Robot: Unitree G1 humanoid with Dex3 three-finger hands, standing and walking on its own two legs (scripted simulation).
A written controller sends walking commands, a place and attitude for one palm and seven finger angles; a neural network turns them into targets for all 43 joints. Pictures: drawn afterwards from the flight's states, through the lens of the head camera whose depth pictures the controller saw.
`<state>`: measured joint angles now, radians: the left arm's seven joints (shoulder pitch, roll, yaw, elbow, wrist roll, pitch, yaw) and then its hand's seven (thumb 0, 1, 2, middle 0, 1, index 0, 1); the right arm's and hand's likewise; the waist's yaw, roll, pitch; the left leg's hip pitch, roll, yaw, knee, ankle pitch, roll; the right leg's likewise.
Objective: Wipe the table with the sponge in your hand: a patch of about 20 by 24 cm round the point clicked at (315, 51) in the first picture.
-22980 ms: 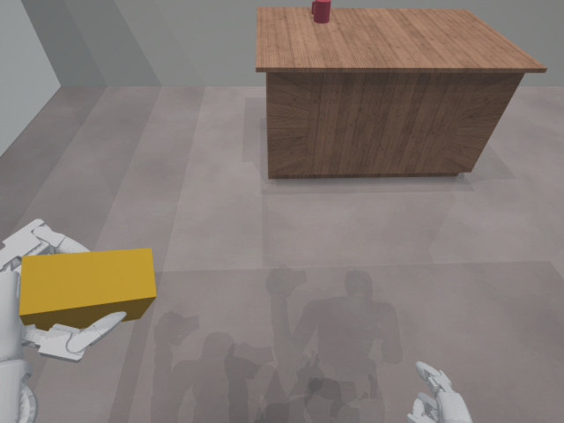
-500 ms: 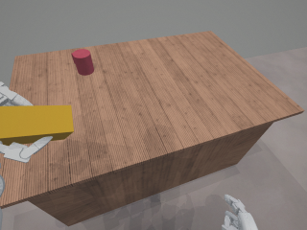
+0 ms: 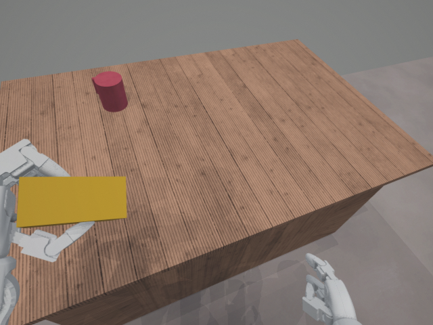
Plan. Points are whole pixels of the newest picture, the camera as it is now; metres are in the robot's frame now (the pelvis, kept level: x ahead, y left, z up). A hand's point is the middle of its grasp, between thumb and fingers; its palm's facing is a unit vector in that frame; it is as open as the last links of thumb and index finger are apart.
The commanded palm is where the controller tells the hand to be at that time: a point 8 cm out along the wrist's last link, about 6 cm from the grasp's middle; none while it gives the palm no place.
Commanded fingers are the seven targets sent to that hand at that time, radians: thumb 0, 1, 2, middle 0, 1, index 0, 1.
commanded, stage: come to a stop and stand still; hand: left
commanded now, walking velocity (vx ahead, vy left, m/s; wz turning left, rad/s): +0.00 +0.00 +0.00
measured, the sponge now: (88, 202) +0.24 +0.21 +0.15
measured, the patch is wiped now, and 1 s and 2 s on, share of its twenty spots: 0.00 0.00 0.00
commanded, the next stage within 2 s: look again from close up in 0.86 s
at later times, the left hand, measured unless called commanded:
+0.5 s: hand (56, 223) +0.20 +0.23 +0.17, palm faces +0.38 -0.85 -0.37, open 9.3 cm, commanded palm +0.14 +0.26 +0.18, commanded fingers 0.00 0.10 1.30 -1.20 -1.60 -1.20 -1.60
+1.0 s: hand (70, 230) +0.20 +0.21 +0.16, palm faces +0.35 -0.86 -0.38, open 9.3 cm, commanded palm +0.14 +0.25 +0.18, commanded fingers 0.00 0.10 1.30 -1.20 -1.60 -1.20 -1.60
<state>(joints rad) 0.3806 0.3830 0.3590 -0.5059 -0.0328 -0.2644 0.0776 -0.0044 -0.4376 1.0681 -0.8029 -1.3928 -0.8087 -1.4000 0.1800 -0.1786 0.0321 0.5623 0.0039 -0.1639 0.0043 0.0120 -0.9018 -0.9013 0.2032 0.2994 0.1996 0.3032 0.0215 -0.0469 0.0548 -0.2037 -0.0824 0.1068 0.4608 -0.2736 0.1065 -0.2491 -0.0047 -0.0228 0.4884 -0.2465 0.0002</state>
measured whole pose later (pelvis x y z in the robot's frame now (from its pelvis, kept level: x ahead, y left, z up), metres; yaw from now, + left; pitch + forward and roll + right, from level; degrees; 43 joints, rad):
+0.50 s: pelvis -0.01 -0.02 +0.00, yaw +1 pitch +0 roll -1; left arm 0.43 0.37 0.35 -0.45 -0.06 -0.21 0.10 0.00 -0.44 1.07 -0.80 -1.39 -0.81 -1.40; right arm 0.19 -0.20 0.03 0.56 0.02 -0.09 -0.04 0.01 -0.90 -0.90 0.20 0.30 0.20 0.30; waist 0.02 -0.01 0.04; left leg -0.20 -0.04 0.08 0.45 -0.25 0.08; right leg -0.21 0.03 -0.06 0.40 -0.19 -0.03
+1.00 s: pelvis -0.02 -0.04 +0.01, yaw +0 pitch +0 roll -1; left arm 0.44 0.37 0.33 -0.44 -0.05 -0.21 0.10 0.00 -0.44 1.07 -0.80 -1.39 -0.81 -1.40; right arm 0.22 -0.22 0.02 0.59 0.02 -0.12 -0.04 0.01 -0.90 -0.90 0.20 0.30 0.20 0.30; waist 0.01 -0.01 0.03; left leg -0.22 -0.03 0.08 0.42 -0.21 0.07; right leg -0.22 0.05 -0.05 0.35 -0.14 -0.04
